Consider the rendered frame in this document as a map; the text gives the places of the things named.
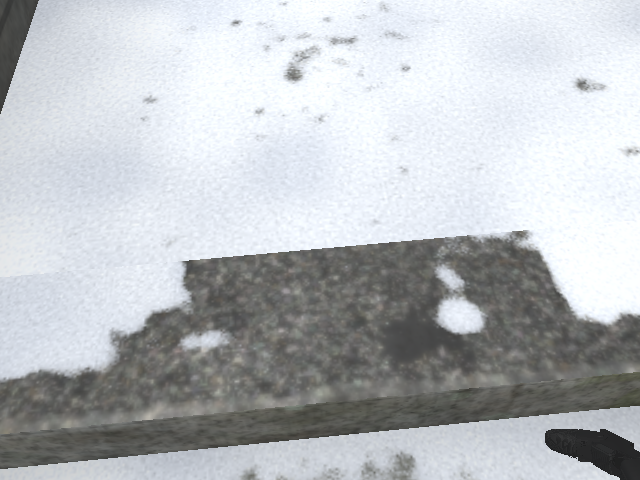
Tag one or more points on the right robot hand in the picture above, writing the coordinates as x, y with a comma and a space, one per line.
606, 450

